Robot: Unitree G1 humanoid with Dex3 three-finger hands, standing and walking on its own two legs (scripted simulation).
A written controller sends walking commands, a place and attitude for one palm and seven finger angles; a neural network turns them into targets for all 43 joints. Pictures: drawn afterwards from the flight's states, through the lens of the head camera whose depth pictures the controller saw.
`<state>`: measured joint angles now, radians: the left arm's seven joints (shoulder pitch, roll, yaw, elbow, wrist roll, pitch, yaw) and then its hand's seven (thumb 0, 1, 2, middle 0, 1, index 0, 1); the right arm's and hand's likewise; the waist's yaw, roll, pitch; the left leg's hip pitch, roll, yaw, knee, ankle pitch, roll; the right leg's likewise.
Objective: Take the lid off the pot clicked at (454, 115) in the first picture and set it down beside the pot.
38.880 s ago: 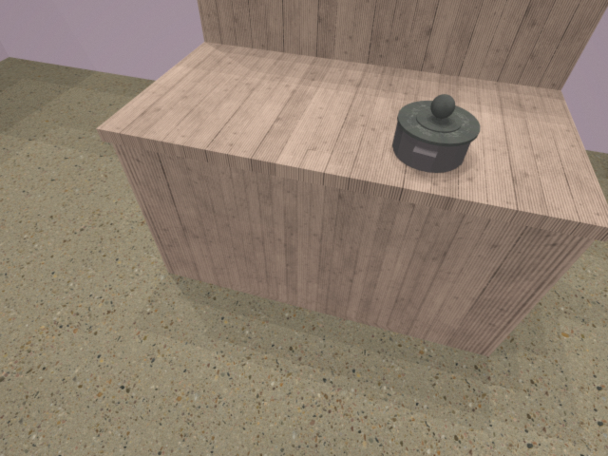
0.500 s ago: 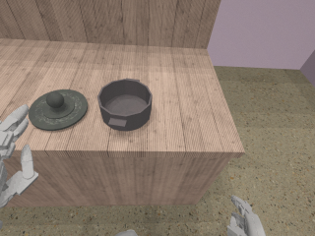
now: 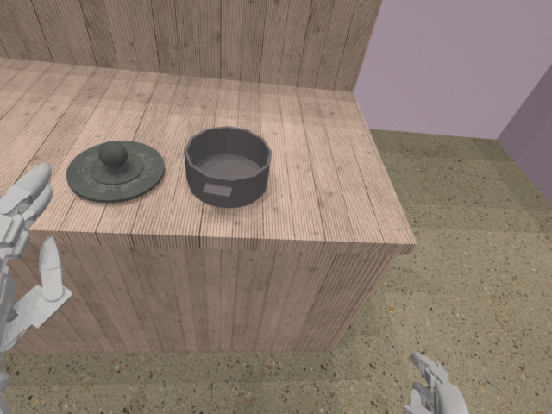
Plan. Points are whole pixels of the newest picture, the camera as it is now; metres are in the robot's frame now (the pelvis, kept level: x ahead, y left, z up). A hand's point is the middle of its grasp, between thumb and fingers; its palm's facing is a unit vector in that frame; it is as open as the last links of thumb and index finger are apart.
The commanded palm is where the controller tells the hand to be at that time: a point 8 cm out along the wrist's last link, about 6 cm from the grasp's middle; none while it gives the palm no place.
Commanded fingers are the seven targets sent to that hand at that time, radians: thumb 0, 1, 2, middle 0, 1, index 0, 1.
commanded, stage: step back with the hand held close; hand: left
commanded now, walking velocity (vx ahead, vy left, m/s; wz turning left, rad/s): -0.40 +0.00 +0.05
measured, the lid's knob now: (113, 154) +0.59 +0.34 +0.01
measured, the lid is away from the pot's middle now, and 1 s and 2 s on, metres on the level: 0.24 0.24 0.24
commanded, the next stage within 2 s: stop stepping back and stand still in 0.02 s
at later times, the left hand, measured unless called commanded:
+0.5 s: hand out of the picture +0.04 +0.27 +0.18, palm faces +0.37 -0.84 -0.38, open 7.4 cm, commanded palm +0.00 +0.30 +0.20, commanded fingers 0.00 0.90 0.90 -0.20 -0.30 -0.20 -0.30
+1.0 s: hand out of the picture +0.00 +0.35 +0.09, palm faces +0.32 -0.85 -0.42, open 7.4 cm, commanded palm none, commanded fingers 0.00 0.90 0.90 -0.20 -0.30 -0.20 -0.30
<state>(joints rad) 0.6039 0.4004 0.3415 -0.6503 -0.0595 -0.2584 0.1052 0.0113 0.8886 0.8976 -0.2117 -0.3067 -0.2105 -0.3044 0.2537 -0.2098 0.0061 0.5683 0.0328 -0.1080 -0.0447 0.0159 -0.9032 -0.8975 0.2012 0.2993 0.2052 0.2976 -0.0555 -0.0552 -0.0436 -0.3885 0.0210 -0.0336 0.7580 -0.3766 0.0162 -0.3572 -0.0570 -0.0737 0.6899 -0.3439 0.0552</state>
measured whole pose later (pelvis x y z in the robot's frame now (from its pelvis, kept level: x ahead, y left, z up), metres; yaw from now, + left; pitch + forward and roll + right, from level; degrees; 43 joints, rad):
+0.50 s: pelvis -0.14 +0.02 -0.01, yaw -2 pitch -1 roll -4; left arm 0.57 0.43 0.43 -0.57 -0.05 -0.23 0.08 0.01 0.89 0.90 -0.21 -0.31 -0.21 -0.30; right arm 0.33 -0.22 -0.02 0.62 0.04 -0.03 -0.01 0.02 -0.90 -0.90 0.20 0.30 0.20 0.30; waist -0.01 -0.01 -0.11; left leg -0.54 -0.01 -0.02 1.41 -0.37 0.04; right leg -0.41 -0.03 -0.10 0.79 -0.35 0.02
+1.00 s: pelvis -0.25 +0.09 -0.03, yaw +0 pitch +1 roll -4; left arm 0.36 0.37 0.34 -0.29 0.05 -0.11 0.07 0.00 0.90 0.90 -0.20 -0.30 -0.20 -0.30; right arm 0.30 -0.20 -0.01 0.59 -0.01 -0.02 0.03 0.01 -0.90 -0.90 0.20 0.30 0.21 0.30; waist -0.05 0.01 -0.05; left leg -0.47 -0.03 0.00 1.01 -0.59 0.08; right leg -0.50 0.00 -0.11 1.00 -0.51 -0.04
